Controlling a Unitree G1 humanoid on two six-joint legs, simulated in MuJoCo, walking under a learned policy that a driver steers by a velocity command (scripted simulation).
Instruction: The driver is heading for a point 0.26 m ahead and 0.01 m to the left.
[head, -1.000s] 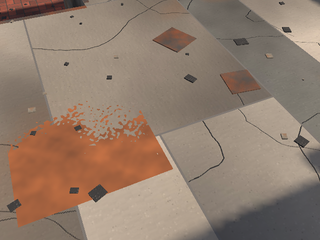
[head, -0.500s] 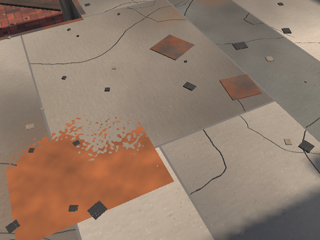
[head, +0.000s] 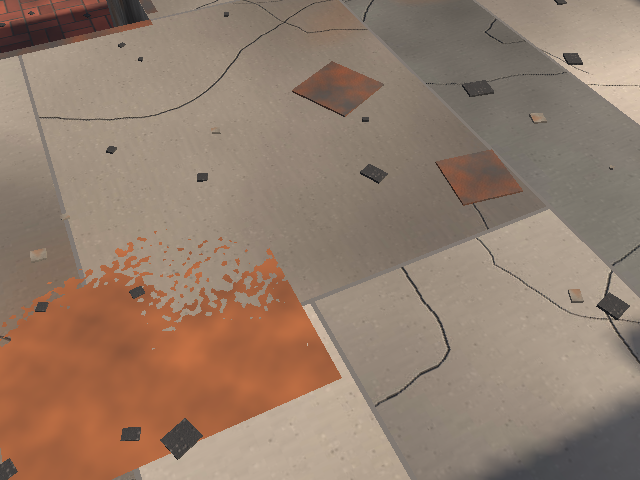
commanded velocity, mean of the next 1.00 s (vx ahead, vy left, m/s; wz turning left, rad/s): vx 0.07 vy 0.00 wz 0.00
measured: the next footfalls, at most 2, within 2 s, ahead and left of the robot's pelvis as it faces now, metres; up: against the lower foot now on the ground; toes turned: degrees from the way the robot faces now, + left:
right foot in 1.26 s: +0.16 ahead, -0.10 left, +0.00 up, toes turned +0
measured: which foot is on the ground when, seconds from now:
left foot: down 0.00-1.00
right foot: down 0.00-0.96, up 0.98-1.00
